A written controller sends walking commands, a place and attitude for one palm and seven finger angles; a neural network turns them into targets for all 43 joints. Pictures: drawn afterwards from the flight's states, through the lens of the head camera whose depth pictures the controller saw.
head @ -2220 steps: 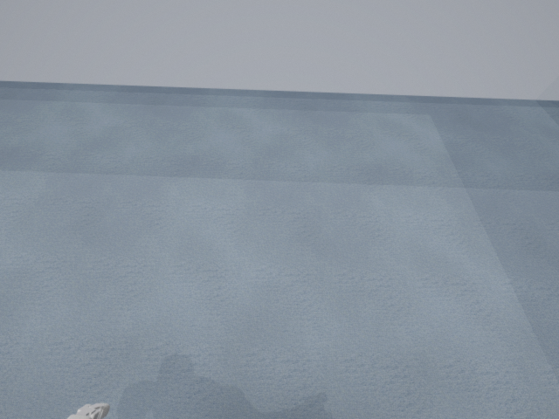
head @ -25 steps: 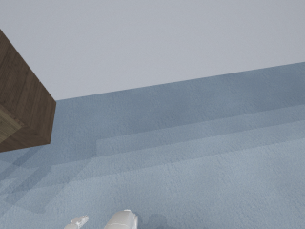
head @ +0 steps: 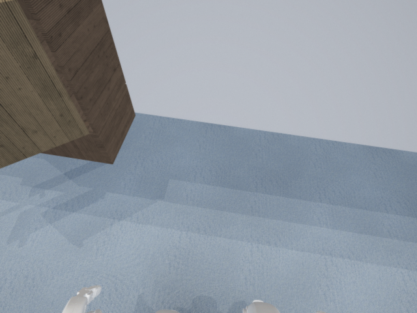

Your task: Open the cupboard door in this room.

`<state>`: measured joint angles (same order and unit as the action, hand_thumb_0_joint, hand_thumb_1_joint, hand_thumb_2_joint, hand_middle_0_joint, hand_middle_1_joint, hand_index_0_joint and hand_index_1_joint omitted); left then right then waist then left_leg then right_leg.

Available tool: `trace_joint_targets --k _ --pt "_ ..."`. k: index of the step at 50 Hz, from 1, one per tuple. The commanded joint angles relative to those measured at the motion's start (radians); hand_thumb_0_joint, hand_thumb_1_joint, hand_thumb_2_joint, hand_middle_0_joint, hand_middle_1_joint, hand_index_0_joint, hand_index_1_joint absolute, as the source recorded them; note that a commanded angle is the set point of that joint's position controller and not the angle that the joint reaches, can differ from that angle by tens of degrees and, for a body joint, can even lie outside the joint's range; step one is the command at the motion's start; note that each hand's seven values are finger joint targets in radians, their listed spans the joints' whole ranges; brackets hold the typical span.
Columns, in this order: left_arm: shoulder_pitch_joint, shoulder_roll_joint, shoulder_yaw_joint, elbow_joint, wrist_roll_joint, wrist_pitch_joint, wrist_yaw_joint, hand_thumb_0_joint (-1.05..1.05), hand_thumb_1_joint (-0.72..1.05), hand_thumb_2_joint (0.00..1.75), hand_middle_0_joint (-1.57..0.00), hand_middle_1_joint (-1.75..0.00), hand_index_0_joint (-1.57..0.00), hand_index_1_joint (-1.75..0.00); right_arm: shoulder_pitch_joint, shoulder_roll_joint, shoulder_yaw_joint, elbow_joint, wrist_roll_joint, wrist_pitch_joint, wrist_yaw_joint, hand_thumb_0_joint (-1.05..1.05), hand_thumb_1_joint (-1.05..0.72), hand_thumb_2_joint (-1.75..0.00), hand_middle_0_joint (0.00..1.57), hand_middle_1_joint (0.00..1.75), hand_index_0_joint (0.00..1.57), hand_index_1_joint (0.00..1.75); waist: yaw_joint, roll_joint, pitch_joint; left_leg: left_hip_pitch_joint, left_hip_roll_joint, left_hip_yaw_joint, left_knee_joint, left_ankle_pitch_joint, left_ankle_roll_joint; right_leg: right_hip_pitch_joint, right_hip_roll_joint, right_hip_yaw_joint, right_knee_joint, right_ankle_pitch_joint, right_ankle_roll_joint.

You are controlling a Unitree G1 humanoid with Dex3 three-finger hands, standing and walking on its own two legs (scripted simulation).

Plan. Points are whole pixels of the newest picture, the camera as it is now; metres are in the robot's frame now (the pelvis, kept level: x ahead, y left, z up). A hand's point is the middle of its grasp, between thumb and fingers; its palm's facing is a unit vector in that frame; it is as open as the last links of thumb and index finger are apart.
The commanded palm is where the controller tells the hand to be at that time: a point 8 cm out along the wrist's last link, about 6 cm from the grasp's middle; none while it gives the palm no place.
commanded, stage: turn to face it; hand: left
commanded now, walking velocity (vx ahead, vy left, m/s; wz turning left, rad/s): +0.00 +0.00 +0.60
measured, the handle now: out of the picture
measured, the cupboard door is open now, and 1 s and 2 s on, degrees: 41 41 41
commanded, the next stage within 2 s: take the last steps up to it in 0.92 s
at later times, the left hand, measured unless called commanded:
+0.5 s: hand out of the picture -0.02 +0.20 -0.19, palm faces +0.37 -0.90 -0.22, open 7.4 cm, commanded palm none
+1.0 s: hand out of the picture +0.01 +0.14 -0.15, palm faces +0.50 -0.83 -0.26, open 7.4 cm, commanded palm none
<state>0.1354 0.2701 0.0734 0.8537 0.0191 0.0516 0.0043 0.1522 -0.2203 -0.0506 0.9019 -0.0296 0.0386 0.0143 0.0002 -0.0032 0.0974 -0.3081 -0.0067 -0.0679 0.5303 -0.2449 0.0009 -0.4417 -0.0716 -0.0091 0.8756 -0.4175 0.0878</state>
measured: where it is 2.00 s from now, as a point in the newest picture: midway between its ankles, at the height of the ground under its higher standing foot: outside the picture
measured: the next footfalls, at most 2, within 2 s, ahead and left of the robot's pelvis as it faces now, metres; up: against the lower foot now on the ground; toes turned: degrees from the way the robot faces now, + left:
right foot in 0.08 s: +0.05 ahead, -0.15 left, +0.00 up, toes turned +1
left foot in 0.44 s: +0.02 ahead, +0.10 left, +0.00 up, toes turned +24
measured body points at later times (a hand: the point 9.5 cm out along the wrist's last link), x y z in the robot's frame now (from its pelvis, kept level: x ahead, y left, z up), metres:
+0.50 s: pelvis +0.01 -0.01 -0.02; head +0.05 +0.03 +0.43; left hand -0.04 +0.24 -0.17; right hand +0.22 -0.22 -0.14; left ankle -0.01 +0.08 -0.74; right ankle +0.01 -0.16 -0.71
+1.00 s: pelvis +0.04 -0.06 +0.00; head +0.08 -0.07 +0.45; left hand -0.01 +0.18 -0.13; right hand +0.21 -0.25 -0.16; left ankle -0.05 +0.05 -0.66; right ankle +0.07 -0.15 -0.74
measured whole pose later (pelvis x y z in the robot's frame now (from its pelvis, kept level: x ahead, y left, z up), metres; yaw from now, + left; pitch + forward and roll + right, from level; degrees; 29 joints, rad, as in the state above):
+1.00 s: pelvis +0.04 -0.06 +0.00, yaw +31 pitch -1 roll +2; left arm 0.20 0.16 0.03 0.91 0.02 0.00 0.02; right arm 0.18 -0.23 -0.07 0.99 -0.02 0.07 0.01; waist -0.01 0.03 0.08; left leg -0.46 -0.02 -0.03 1.08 -0.45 -0.04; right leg -0.22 -0.06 -0.11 0.55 -0.32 -0.02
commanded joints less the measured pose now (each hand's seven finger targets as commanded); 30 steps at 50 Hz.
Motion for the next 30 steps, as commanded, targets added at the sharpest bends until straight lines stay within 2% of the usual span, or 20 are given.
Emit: trace_joint_targets --k 1,2,3,4,5,6,7,8,9,12,16,18,20,21,22,23,24,26,28,30 --pt "0.076 0.059 0.012 -0.065 -0.010 -0.038 0.006 0.00 0.90 0.90 -0.20 -0.30 -0.20 -0.30 -0.038 -0.227 -0.074 -0.077 0.006 -0.009 -0.017 0.00 -0.90 -0.90 0.20 0.30 0.20 0.30 0.013 0.173 -0.159 0.006 0.177 -0.236 -0.086 0.298 0.128 0.207 0.070 -0.044 -0.265 0.076 -0.016" --pt "0.127 0.077 0.018 -0.055 -0.010 -0.047 0.011 0.00 0.90 0.90 -0.20 -0.30 -0.20 -0.30 -0.054 -0.209 -0.074 -0.086 0.013 -0.008 -0.016 0.00 -0.90 -0.90 0.20 0.30 0.20 0.30 0.043 0.134 -0.175 -0.060 0.145 -0.226 -0.028 0.240 0.096 0.327 0.049 -0.036 -0.405 0.173 -0.021" --pt "0.171 0.145 0.032 -0.051 0.002 -0.060 0.019 0.00 0.90 0.90 -0.20 -0.30 -0.20 -0.30 -0.047 -0.159 -0.067 -0.098 0.023 -0.009 -0.010 0.00 -0.90 -0.90 0.20 0.30 0.20 0.30 0.063 -0.040 -0.194 -0.197 0.052 -0.137 0.124 0.030 0.027 0.463 -0.118 0.124 -0.555 0.185 -0.062" --pt "0.171 0.224 0.043 -0.054 0.016 -0.063 0.026 0.00 0.90 0.90 -0.20 -0.30 -0.20 -0.30 -0.051 -0.102 -0.058 -0.123 0.024 -0.013 -0.005 0.00 -0.90 -0.90 0.20 0.30 0.20 0.30 0.068 -0.309 -0.175 -0.328 -0.086 0.040 0.388 -0.358 -0.047 0.464 -0.393 0.382 -0.608 0.321 -0.188" --pt "0.150 0.210 0.035 -0.059 0.007 -0.061 0.032 0.00 0.90 0.90 -0.20 -0.30 -0.20 -0.30 -0.054 -0.146 -0.067 -0.122 0.015 -0.003 -0.004 0.00 -0.90 -0.90 0.20 0.30 0.20 0.30 0.057 -0.253 -0.164 -0.291 -0.025 -0.008 0.587 -0.380 -0.038 0.346 -0.446 0.349 -0.592 0.380 -0.250" --pt "0.098 0.169 0.028 -0.065 0.004 -0.060 0.034 0.00 0.90 0.90 -0.20 -0.30 -0.20 -0.30 -0.058 -0.132 -0.067 -0.101 0.013 0.006 -0.004 0.00 -0.90 -0.90 0.20 0.30 0.20 0.30 0.027 -0.255 -0.137 -0.303 0.000 -0.013 0.692 -0.325 -0.042 0.316 -0.373 0.295 -0.565 0.417 -0.249" --pt "0.051 0.132 0.015 -0.075 0.001 -0.059 0.033 0.00 0.90 0.90 -0.20 -0.30 -0.20 -0.30 -0.051 -0.132 -0.063 -0.082 0.012 0.012 0.003 0.00 -0.90 -0.90 0.20 0.30 0.20 0.30 0.005 -0.235 -0.096 -0.308 0.023 0.004 0.740 -0.248 -0.052 0.294 -0.311 0.179 -0.542 0.472 -0.229" --pt "0.028 0.107 0.008 -0.082 0.000 -0.061 0.031 0.00 0.90 0.90 -0.20 -0.30 -0.20 -0.30 -0.037 -0.117 -0.059 -0.069 0.013 0.017 0.010 0.00 -0.90 -0.90 0.20 0.30 0.20 0.30 -0.015 -0.216 -0.090 -0.295 0.031 0.023 0.743 -0.191 -0.061 0.278 -0.268 0.077 -0.530 0.514 -0.204" --pt "0.026 0.098 0.005 -0.083 0.001 -0.064 0.030 0.00 0.90 0.90 -0.20 -0.30 -0.20 -0.30 -0.032 -0.106 -0.053 -0.063 0.014 0.019 0.015 0.00 -0.90 -0.90 0.20 0.30 0.20 0.30 -0.018 -0.221 -0.097 -0.283 0.034 0.045 0.709 -0.170 -0.069 0.287 -0.248 0.026 -0.524 0.555 -0.191" --pt "0.073 0.114 0.014 -0.065 0.005 -0.065 0.031 0.00 0.90 0.90 -0.20 -0.30 -0.20 -0.30 -0.071 -0.081 -0.042 -0.063 0.018 0.020 0.020 0.00 -0.90 -0.90 0.20 0.30 0.20 0.30 0.008 -0.189 -0.108 -0.236 0.033 0.103 0.519 -0.188 -0.077 0.350 -0.255 -0.042 -0.502 0.630 -0.186" --pt "0.148 0.150 0.029 -0.029 0.011 -0.064 0.029 0.00 0.90 0.90 -0.20 -0.30 -0.20 -0.30 -0.122 -0.061 -0.029 -0.079 0.021 0.007 0.022 0.00 -0.90 -0.90 0.20 0.30 0.20 0.30 0.050 -0.196 -0.128 -0.171 0.020 0.159 0.284 -0.225 -0.064 0.424 -0.295 -0.061 -0.441 0.749 -0.199" --pt "0.153 0.167 0.036 -0.020 0.010 -0.061 0.025 0.00 0.90 0.90 -0.20 -0.30 -0.20 -0.30 -0.103 -0.065 -0.026 -0.080 0.023 0.001 0.019 0.00 -0.90 -0.90 0.20 0.30 0.20 0.30 0.043 -0.214 -0.141 -0.110 0.006 0.184 0.181 -0.192 -0.052 0.417 -0.302 -0.082 -0.399 0.771 -0.186" --pt "0.125 0.164 0.040 -0.016 0.004 -0.058 0.020 0.00 0.90 0.90 -0.20 -0.30 -0.20 -0.30 -0.031 -0.091 -0.033 -0.066 0.019 -0.006 0.016 0.00 -0.90 -0.90 0.20 0.30 0.20 0.30 -0.002 -0.179 -0.163 0.048 0.004 0.187 0.004 -0.051 -0.036 0.335 -0.285 -0.133 -0.300 0.677 -0.133" --pt "0.109 0.152 0.040 -0.028 -0.005 -0.054 0.015 0.00 0.90 0.90 -0.20 -0.30 -0.20 -0.30 0.045 -0.141 -0.048 -0.048 0.014 -0.015 0.015 0.00 -0.90 -0.90 0.20 0.30 0.20 0.30 -0.051 -0.056 -0.207 0.224 0.053 0.130 -0.098 0.141 -0.005 0.213 -0.255 -0.177 -0.151 0.569 -0.084" --pt "0.101 0.079 0.024 -0.069 -0.013 -0.048 0.005 0.00 0.90 0.90 -0.20 -0.30 -0.20 -0.30 0.118 -0.267 -0.079 -0.042 0.003 -0.023 0.008 0.00 -0.90 -0.90 0.20 0.30 0.20 0.30 -0.087 0.272 -0.247 0.402 0.346 -0.269 -0.125 0.519 0.141 -0.093 -0.094 -0.204 0.097 -0.046 0.000" --pt "0.029 0.061 0.005 -0.103 -0.003 -0.037 0.013 0.00 0.90 0.90 -0.20 -0.30 -0.20 -0.30 0.181 -0.314 -0.084 -0.019 0.009 -0.013 -0.002 0.00 -0.90 -0.90 0.20 0.30 0.20 0.30 -0.113 0.275 -0.239 0.347 0.458 -0.333 -0.143 0.639 0.246 -0.148 -0.061 -0.086 0.219 -0.284 -0.010" --pt "-0.011 0.062 0.008 -0.089 0.000 -0.025 0.023 0.00 0.90 0.90 -0.20 -0.30 -0.20 -0.30 0.173 -0.283 -0.078 -0.017 0.010 -0.018 -0.016 0.00 -0.90 -0.90 0.20 0.30 0.20 0.30 -0.108 0.233 -0.236 0.322 0.419 -0.327 -0.154 0.569 0.229 -0.181 -0.062 -0.017 0.288 -0.223 -0.013" --pt "-0.007 0.063 0.013 -0.049 -0.002 -0.026 0.014 0.00 0.90 0.90 -0.20 -0.30 -0.20 -0.30 0.072 -0.224 -0.059 -0.041 0.005 -0.022 -0.033 0.00 -0.90 -0.90 0.20 0.30 0.20 0.30 -0.060 0.195 -0.168 0.205 0.328 -0.220 -0.167 0.469 0.196 -0.164 -0.063 0.020 0.322 -0.091 -0.007" --pt "0.045 0.056 0.014 -0.016 -0.001 -0.020 0.004 0.00 0.90 0.90 -0.20 -0.30 -0.20 -0.30 0.019 -0.195 -0.043 -0.052 0.006 -0.030 -0.035 0.00 -0.90 -0.90 0.20 0.30 0.20 0.30 -0.017 0.156 -0.147 0.168 0.261 -0.133 -0.174 0.441 0.164 -0.121 -0.048 0.008 0.289 -0.016 -0.005" --pt "0.062 0.051 0.011 -0.005 -0.002 -0.020 0.002 0.00 0.90 0.90 -0.20 -0.30 -0.20 -0.30 0.022 -0.185 -0.039 -0.047 0.008 -0.034 -0.034 0.00 -0.90 -0.90 0.20 0.30 0.20 0.30 -0.009 0.128 -0.157 0.182 0.242 -0.104 -0.174 0.454 0.159 -0.092 -0.033 -0.003 0.226 0.002 -0.006"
